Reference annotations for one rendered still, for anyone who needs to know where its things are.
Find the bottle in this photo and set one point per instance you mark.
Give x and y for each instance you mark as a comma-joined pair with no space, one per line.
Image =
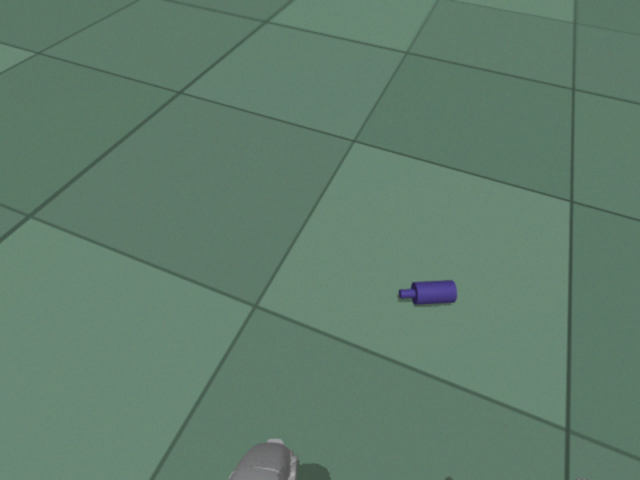
431,292

